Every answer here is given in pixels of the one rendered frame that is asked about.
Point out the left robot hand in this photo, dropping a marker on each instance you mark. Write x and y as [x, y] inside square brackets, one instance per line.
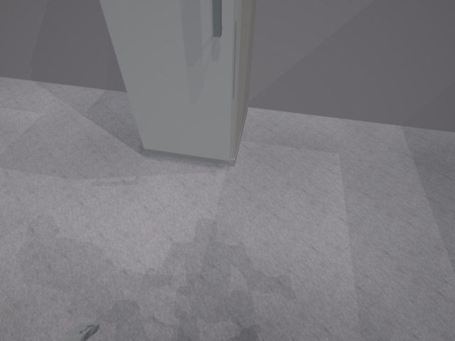
[82, 332]

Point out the fridge door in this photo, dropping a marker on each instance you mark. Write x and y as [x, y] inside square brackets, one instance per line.
[178, 77]

